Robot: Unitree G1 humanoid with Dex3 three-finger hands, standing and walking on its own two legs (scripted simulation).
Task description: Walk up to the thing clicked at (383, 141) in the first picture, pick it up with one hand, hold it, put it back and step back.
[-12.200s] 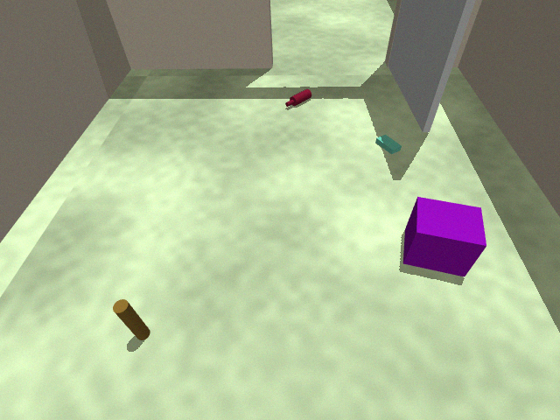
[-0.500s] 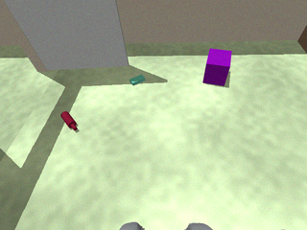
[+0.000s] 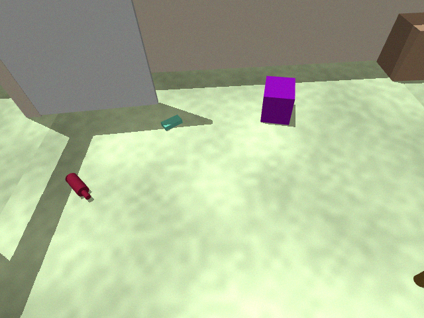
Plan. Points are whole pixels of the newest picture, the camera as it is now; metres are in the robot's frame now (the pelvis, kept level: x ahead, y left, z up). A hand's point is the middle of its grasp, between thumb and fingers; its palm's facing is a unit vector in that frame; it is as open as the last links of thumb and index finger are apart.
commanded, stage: walk up
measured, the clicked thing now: (171, 122) +1.48 +0.32 -0.75
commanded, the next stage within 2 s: stand in 1.04 s
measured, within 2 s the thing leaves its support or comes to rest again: neither
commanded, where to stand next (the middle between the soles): +0.08 +0.00 m, yaw +1 degrees
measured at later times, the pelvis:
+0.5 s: pelvis +0.01 +0.01 +0.01, yaw -3 degrees
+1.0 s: pelvis +0.01 +0.01 +0.00, yaw -4 degrees
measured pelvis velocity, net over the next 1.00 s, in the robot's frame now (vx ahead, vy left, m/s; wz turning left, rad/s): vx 0.01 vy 0.01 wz -0.07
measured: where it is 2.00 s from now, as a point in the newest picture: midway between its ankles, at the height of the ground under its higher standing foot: outside the picture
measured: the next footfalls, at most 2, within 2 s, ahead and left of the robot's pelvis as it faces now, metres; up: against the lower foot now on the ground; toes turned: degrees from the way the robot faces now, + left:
none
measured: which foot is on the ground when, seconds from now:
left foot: down 0.00-1.00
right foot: down 0.00-1.00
